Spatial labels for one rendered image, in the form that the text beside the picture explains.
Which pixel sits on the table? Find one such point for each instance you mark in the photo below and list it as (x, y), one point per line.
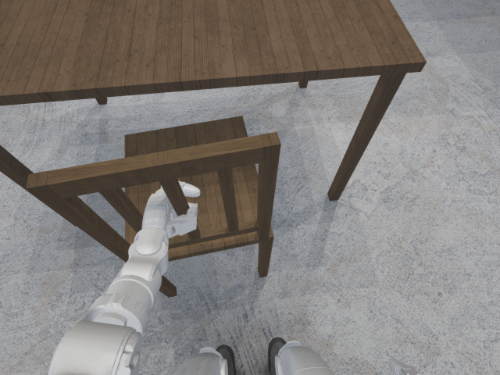
(60, 50)

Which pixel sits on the left robot thigh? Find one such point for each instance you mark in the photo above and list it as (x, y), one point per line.
(206, 363)

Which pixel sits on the right robot thigh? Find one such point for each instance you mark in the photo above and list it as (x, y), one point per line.
(301, 360)

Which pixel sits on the left robot forearm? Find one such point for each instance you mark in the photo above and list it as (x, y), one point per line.
(133, 291)

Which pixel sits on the robot left hand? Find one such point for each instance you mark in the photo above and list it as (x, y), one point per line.
(159, 211)

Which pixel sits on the chair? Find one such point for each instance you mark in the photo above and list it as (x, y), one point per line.
(234, 207)

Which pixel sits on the robot left upper arm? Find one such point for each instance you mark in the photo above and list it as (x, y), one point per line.
(93, 348)

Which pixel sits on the robot thigh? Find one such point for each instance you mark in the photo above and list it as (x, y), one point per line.
(206, 363)
(301, 360)

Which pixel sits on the robot right hand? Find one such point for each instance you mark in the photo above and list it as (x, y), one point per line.
(399, 368)

